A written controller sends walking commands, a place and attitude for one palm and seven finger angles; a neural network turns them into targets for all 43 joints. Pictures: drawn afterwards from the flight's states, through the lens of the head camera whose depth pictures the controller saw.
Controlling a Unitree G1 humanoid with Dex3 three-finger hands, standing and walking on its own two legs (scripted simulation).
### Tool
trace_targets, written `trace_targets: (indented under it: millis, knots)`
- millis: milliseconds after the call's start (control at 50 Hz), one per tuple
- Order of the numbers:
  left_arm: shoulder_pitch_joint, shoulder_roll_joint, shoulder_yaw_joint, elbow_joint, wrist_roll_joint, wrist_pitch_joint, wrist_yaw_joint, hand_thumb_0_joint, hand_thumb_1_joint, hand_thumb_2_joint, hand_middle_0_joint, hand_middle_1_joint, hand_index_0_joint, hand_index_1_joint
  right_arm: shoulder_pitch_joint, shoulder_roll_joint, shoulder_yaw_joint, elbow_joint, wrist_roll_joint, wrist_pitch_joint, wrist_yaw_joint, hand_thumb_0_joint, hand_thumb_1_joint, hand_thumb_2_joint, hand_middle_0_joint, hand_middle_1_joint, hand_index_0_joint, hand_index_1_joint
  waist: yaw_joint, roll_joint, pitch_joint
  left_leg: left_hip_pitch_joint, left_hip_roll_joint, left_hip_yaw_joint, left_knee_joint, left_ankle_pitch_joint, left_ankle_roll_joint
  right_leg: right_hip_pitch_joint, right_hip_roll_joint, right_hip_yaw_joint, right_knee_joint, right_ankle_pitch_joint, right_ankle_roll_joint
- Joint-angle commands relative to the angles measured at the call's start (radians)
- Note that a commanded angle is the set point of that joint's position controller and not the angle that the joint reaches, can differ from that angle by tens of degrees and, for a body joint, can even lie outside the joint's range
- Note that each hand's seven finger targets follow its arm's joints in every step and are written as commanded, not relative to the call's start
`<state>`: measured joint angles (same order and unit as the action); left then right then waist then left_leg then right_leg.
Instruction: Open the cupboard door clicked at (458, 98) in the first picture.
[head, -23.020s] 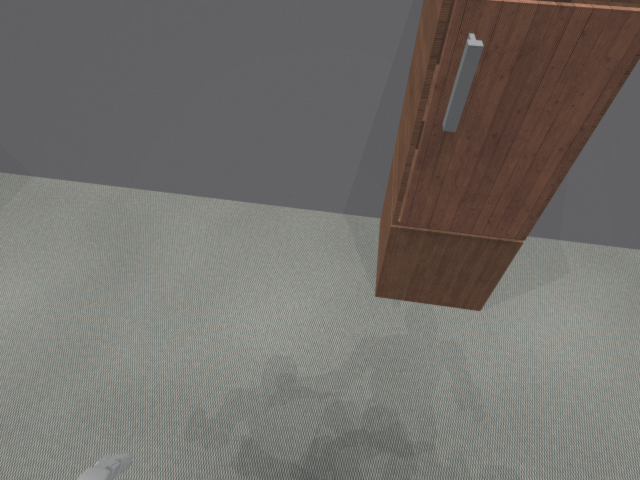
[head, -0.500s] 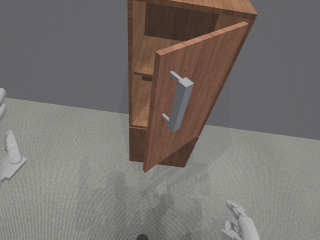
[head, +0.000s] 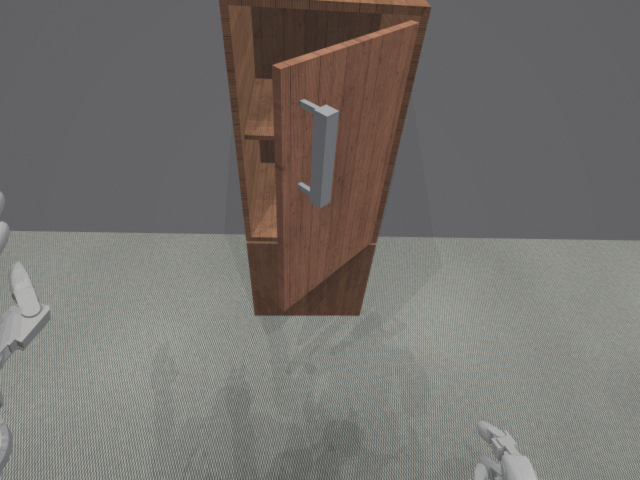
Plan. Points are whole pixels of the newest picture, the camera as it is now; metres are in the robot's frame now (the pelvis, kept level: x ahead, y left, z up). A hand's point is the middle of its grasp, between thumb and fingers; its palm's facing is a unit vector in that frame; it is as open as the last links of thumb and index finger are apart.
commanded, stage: stop stepping back and stand still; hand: left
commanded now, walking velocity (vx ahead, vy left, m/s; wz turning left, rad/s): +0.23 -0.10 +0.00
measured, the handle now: (313, 154) +0.59 +0.04 +0.11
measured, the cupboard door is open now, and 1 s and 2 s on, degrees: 44 44 44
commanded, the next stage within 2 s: let the arm hang, fingers relaxed in 0.58 s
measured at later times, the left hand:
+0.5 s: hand out of the picture +0.16 +0.28 +0.16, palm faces +0.42 -0.83 -0.37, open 7.5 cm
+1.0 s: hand out of the picture +0.02 +0.20 -0.16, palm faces +0.15 -0.98 -0.16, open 6.8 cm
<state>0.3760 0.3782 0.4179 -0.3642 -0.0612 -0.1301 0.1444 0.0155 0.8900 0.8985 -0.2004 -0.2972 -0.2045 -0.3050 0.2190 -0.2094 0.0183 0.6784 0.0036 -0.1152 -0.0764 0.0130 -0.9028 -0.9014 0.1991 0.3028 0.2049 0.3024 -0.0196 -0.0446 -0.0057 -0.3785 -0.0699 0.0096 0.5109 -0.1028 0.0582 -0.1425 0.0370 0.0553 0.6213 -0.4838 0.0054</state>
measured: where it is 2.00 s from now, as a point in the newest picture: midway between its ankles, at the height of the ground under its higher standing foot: outside the picture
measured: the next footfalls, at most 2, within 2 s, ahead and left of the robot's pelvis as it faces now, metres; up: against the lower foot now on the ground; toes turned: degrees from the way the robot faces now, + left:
left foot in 0.38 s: +0.01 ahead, +0.15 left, +0.00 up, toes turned +5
right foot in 0.62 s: +0.03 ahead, -0.05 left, +0.00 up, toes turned -2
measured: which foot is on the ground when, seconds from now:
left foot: down 0.00-0.10, up 0.12-0.36, down 0.38-0.66, up 0.68-0.98, down 1.00-1.00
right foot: down 0.00-0.38, up 0.40-0.60, down 0.62-1.00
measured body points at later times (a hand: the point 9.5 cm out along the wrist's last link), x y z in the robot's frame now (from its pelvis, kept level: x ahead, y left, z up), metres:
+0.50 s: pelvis -0.05 +0.03 +0.00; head -0.05 +0.05 +0.45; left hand +0.13 +0.33 +0.18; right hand +0.11 -0.21 -0.07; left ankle -0.03 +0.15 -0.73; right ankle -0.04 -0.08 -0.70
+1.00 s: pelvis -0.04 +0.02 +0.00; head -0.01 +0.04 +0.45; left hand +0.01 +0.25 -0.14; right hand +0.06 -0.22 -0.13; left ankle -0.06 +0.14 -0.73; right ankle -0.01 -0.05 -0.73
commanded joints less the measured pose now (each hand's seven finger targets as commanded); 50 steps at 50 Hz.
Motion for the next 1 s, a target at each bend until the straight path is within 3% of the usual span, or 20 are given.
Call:
trace_targets:
  millis: [0,40,60,80,100,180,300,320,360,380,460,520,600,640,660,720,800,840,940,980]
  knots:
    - [0.177,0.243,0.134,-0.484,0.003,-0.121,0.004,0.0,0.9,0.9,-0.2,-0.3,-0.2,-0.3,-0.137,-0.117,-0.048,-0.219,-0.012,-0.085,0.012,0.0,-0.9,-0.9,0.2,0.3,0.2,0.3,0.047,0.266,-0.136,-0.069,0.174,-0.26,-0.409,-0.534,-0.056,0.182,0.053,-0.098,-0.125,0.003,-0.034]
    - [0.319,0.276,0.181,-0.496,0.007,-0.125,0.002,0.0,0.9,0.9,-0.2,-0.3,-0.2,-0.3,-0.133,-0.106,-0.055,-0.225,-0.011,-0.07,0.026,0.0,-0.9,-0.9,0.2,0.3,0.2,0.3,0.051,0.232,-0.163,-0.093,0.091,-0.112,-0.216,-0.478,-0.087,0.194,0.012,-0.075,-0.236,-0.044,-0.063]
    - [0.39,0.333,0.242,-0.466,0.006,-0.121,0.009,0.0,0.9,0.9,-0.2,-0.3,-0.2,-0.3,-0.12,-0.101,-0.065,-0.219,-0.012,-0.054,0.025,0.0,-0.9,-0.9,0.2,0.3,0.2,0.3,0.052,0.063,-0.164,-0.087,0.036,-0.036,0.06,-0.388,-0.087,0.097,-0.098,0.06,-0.334,-0.173,-0.118]
    - [0.375,0.299,0.227,-0.436,-0.002,-0.117,0.009,0.0,0.9,0.9,-0.2,-0.3,-0.2,-0.3,-0.11,-0.091,-0.077,-0.197,-0.013,-0.028,0.023,0.0,-0.9,-0.9,0.2,0.3,0.2,0.3,0.044,-0.155,-0.085,-0.147,-0.003,-0.014,0.424,-0.301,-0.087,-0.074,-0.299,0.364,-0.477,-0.299,-0.219]
    - [0.278,0.284,0.222,-0.442,-0.004,-0.121,0.014,0.0,0.9,0.9,-0.2,-0.3,-0.2,-0.3,-0.098,-0.111,-0.087,-0.179,-0.012,-0.012,0.017,0.0,-0.9,-0.9,0.2,0.3,0.2,0.3,0.023,-0.135,-0.007,-0.301,0.026,-0.042,0.629,-0.281,-0.086,-0.125,-0.378,0.443,-0.507,-0.261,-0.253]
    - [0.064,0.242,0.172,-0.188,0.021,-0.137,0.017,0.0,0.9,0.9,-0.2,-0.3,-0.2,-0.3,-0.066,-0.106,-0.063,-0.159,-0.013,-0.032,-0.003,0.0,-0.9,-0.9,0.2,0.3,0.2,0.3,-0.027,-0.004,0.071,-0.211,0.152,-0.045,0.521,-0.222,-0.061,-0.285,-0.304,0.245,-0.463,-0.275,-0.177]
    - [-0.117,0.128,-0.026,-0.138,0.043,-0.111,0.033,0.0,0.9,0.9,-0.2,-0.3,-0.2,-0.3,-0.077,-0.128,-0.07,-0.147,-0.01,-0.076,-0.044,0.0,-0.9,-0.9,0.2,0.3,0.2,0.3,0.007,-0.065,0.042,0.164,0.073,0.102,0.016,-0.24,-0.014,-0.214,-0.207,0.036,-0.273,-0.07,-0.114]
    - [-0.104,0.129,-0.029,-0.181,0.038,-0.111,0.029,0.0,0.9,0.9,-0.2,-0.3,-0.2,-0.3,-0.064,-0.138,-0.073,-0.153,-0.01,-0.079,-0.04,0.0,-0.9,-0.9,0.2,0.3,0.2,0.3,0.001,-0.004,0.026,0.221,0.093,0.032,-0.057,-0.275,-0.004,-0.238,-0.164,0.003,-0.177,-0.056,-0.082]
    - [-0.081,0.189,0.027,-0.341,0.03,-0.133,0.033,0.0,0.9,0.9,-0.2,-0.3,-0.2,-0.3,-0.072,-0.172,-0.083,-0.193,-0.001,-0.076,-0.032,0.0,-0.9,-0.9,0.2,0.3,0.2,0.3,0.0,0.262,0.005,0.321,0.375,-0.443,-0.245,-0.283,0.108,-0.395,-0.021,-0.12,0.154,-0.022,0.006]
    - [-0.086,0.219,0.063,-0.422,0.036,-0.148,0.033,0.0,0.9,0.9,-0.2,-0.3,-0.2,-0.3,-0.08,-0.145,-0.081,-0.204,-0.01,-0.082,-0.02,0.0,-0.9,-0.9,0.2,0.3,0.2,0.3,0.005,0.222,0.008,0.276,0.408,-0.482,-0.279,-0.166,0.141,-0.394,-0.018,-0.083,0.268,-0.054,0.005]
    - [0.087,0.314,0.189,-0.587,0.031,-0.16,0.028,0.0,0.9,0.9,-0.2,-0.3,-0.2,-0.3,-0.084,-0.103,-0.066,-0.172,-0.015,-0.116,0.018,0.0,-0.9,-0.9,0.2,0.3,0.2,0.3,0.03,0.323,-0.042,0.223,0.321,-0.243,-0.227,0.061,0.097,-0.281,-0.067,-0.064,0.211,0.105,0.011]
    - [0.226,0.253,0.181,-0.497,0.022,-0.148,0.035,0.0,0.9,0.9,-0.2,-0.3,-0.2,-0.3,-0.077,-0.098,-0.059,-0.183,-0.012,-0.107,0.03,0.0,-0.9,-0.9,0.2,0.3,0.2,0.3,0.026,0.392,-0.049,0.128,0.282,-0.1,-0.199,0.056,0.05,-0.121,-0.026,-0.125,0.063,0.133,0.012]
    - [0.204,0.211,0.174,-0.237,0.013,-0.122,0.03,0.0,0.9,0.9,-0.2,-0.3,-0.2,-0.3,-0.067,-0.104,-0.061,-0.172,-0.005,-0.069,0.017,0.0,-0.9,-0.9,0.2,0.3,0.2,0.3,0.014,0.145,-0.016,-0.068,0.237,-0.043,-0.104,-0.293,0.0,0.097,-0.021,-0.105,-0.172,0.188,0.004]
    - [0.163,0.227,0.163,-0.153,0.014,-0.106,0.025,0.0,0.9,0.9,-0.2,-0.3,-0.2,-0.3,-0.074,-0.105,-0.068,-0.179,-0.002,-0.05,0.012,0.0,-0.9,-0.9,0.2,0.3,0.2,0.3,-0.001,-0.136,0.008,-0.09,0.109,0.0,0.146,-0.363,-0.045,-0.013,-0.202,0.257,-0.367,0.095,-0.087]
    - [0.069,0.054,-0.302,0.454,0.1,0.055,-0.117,0.0,0.9,0.9,-0.2,-0.3,-0.2,-0.3,-0.127,-0.156,-0.097,0.028,0.005,-0.08,0.09,0.0,-0.9,-0.9,0.2,0.3,0.2,0.3,-0.011,-0.217,-0.03,-0.151,0.159,-0.023,0.382,-0.455,-0.056,-0.114,-0.421,0.254,-0.295,0.318,-0.136]
    - [0.025,-0.03,-0.261,0.523,0.106,0.114,-0.134,0.0,0.9,0.9,-0.2,-0.3,-0.2,-0.3,-0.015,-0.094,-0.074,0.014,-0.011,0.076,0.088,0.0,-0.9,-0.9,0.2,0.3,0.2,0.3,0.001,-0.213,-0.002,-0.138,0.127,0.016,0.509,-0.472,-0.061,-0.153,-0.327,0.106,-0.235,0.444,-0.195]
    - [-0.004,-0.025,-0.307,0.751,0.107,0.112,-0.126,0.0,0.9,0.9,-0.2,-0.3,-0.2,-0.3,-0.071,-0.055,-0.06,-0.001,-0.029,0.119,0.089,0.0,-0.9,-0.9,0.2,0.3,0.2,0.3,0.027,-0.2,-0.049,-0.14,0.073,0.063,0.415,-0.448,-0.069,0.073,-0.292,0.032,-0.16,0.966,-0.191]
    - [-0.022,-0.005,-0.315,0.876,0.104,0.114,-0.124,0.0,0.9,0.9,-0.2,-0.3,-0.2,-0.3,-0.058,-0.051,-0.061,0.034,-0.032,0.134,0.08,0.0,-0.9,-0.9,0.2,0.3,0.2,0.3,0.028,-0.219,-0.078,-0.073,0.062,0.066,0.349,-0.423,-0.072,0.109,-0.277,0.019,-0.177,0.984,-0.172]
    - [-0.105,-0.024,-0.348,1.109,0.074,0.119,-0.121,0.0,0.9,0.9,-0.2,-0.3,-0.2,-0.3,0.044,-0.045,-0.05,0.174,-0.023,0.128,0.065,0.0,-0.9,-0.9,0.2,0.3,0.2,0.3,-0.018,0.034,-0.103,0.211,0.079,0.031,-0.037,-0.144,-0.066,0.015,-0.233,0.005,-0.208,0.525,-0.103]
    - [-0.061,-0.128,-0.348,1.148,0.07,0.125,-0.122,0.0,0.9,0.9,-0.2,-0.3,-0.2,-0.3,0.025,-0.103,-0.058,0.186,-0.041,0.112,0.053,0.0,-0.9,-0.9,0.2,0.3,0.2,0.3,0.021,0.293,-0.08,0.219,0.247,-0.17,-0.114,0.043,0.005,-0.073,-0.142,-0.064,-0.188,0.3,-0.03]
